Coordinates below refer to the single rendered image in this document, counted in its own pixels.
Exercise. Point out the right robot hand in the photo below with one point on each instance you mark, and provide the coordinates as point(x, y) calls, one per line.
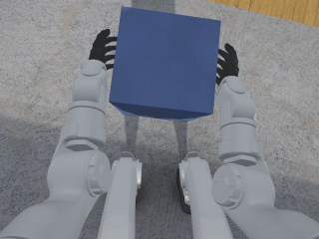
point(229, 65)

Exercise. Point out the robot left thigh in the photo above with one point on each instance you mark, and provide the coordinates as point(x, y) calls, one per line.
point(119, 214)

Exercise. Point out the robot right shin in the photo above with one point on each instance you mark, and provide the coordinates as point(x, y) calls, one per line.
point(189, 155)

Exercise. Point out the robot right upper arm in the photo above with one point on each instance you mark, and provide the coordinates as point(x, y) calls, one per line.
point(247, 196)

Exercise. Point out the carton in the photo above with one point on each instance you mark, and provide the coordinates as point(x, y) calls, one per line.
point(165, 65)

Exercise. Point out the left robot hand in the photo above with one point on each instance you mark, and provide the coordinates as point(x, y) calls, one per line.
point(99, 50)

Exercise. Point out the robot right forearm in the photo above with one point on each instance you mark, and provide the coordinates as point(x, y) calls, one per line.
point(238, 126)

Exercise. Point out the robot left upper arm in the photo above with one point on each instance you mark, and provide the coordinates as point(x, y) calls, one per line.
point(76, 180)

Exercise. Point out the robot left forearm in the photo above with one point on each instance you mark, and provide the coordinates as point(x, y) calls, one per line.
point(84, 129)

